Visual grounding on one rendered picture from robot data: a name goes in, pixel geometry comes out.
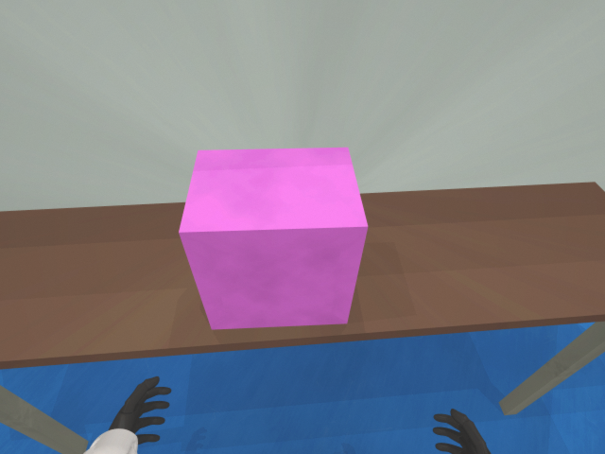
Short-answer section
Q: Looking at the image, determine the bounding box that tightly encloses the carton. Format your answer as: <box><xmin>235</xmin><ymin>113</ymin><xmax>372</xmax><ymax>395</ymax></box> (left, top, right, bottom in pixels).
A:
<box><xmin>179</xmin><ymin>148</ymin><xmax>368</xmax><ymax>330</ymax></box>

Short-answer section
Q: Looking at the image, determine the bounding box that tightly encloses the table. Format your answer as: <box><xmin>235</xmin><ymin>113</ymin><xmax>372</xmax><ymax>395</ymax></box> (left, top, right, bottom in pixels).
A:
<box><xmin>0</xmin><ymin>182</ymin><xmax>605</xmax><ymax>454</ymax></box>

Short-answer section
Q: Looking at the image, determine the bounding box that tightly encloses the robot left hand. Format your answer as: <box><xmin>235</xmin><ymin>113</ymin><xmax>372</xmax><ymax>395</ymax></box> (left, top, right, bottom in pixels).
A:
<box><xmin>109</xmin><ymin>376</ymin><xmax>171</xmax><ymax>445</ymax></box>

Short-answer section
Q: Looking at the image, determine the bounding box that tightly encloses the robot right hand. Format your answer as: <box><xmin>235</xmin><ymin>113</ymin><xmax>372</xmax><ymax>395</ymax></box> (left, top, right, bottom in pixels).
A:
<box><xmin>433</xmin><ymin>409</ymin><xmax>491</xmax><ymax>454</ymax></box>

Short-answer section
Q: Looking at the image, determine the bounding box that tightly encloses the left robot forearm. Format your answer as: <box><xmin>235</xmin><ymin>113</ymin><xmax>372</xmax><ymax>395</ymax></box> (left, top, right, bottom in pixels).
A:
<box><xmin>83</xmin><ymin>428</ymin><xmax>138</xmax><ymax>454</ymax></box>

